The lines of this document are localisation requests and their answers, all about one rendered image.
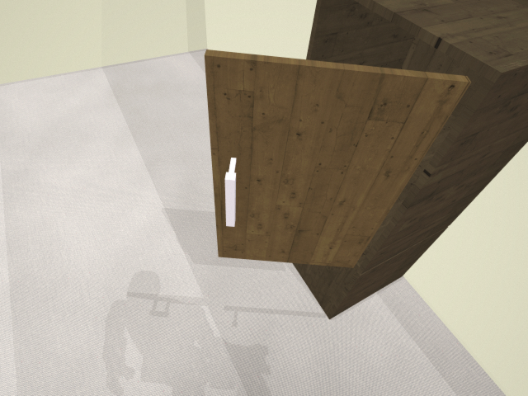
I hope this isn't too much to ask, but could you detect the handle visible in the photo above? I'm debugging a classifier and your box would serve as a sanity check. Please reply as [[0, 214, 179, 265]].
[[225, 158, 236, 227]]

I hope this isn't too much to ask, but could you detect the cupboard door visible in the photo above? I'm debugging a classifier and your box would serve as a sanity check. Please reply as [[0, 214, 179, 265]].
[[205, 49, 471, 268]]

